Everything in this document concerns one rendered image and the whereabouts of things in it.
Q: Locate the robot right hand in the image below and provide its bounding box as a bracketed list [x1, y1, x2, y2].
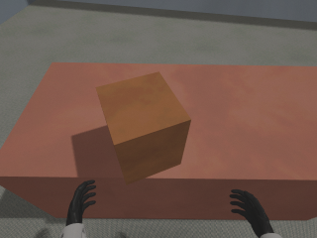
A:
[229, 189, 274, 238]

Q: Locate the carton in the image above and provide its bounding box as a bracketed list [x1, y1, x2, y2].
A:
[95, 71, 191, 185]

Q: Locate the left robot forearm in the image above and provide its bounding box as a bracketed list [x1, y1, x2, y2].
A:
[59, 223, 87, 238]

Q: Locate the robot left hand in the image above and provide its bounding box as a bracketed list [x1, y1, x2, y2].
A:
[65, 179, 96, 226]

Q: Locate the pedestal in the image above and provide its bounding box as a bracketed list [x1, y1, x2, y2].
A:
[0, 61, 317, 221]

